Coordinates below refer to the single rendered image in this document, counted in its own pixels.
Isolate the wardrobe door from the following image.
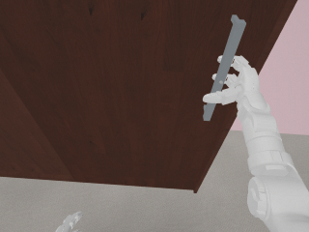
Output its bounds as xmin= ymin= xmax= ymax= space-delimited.
xmin=0 ymin=69 xmax=71 ymax=176
xmin=0 ymin=0 xmax=288 ymax=190

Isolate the robot right hand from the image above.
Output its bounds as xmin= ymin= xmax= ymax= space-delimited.
xmin=203 ymin=55 xmax=260 ymax=105

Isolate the robot left hand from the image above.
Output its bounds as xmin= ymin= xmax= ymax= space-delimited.
xmin=55 ymin=211 xmax=83 ymax=232

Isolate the robot right upper arm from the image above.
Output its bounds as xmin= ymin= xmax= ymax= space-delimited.
xmin=247 ymin=175 xmax=309 ymax=232

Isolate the handle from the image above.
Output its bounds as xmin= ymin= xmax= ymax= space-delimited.
xmin=203 ymin=14 xmax=246 ymax=121

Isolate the right robot forearm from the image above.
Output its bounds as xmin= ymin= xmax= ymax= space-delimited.
xmin=237 ymin=90 xmax=309 ymax=195

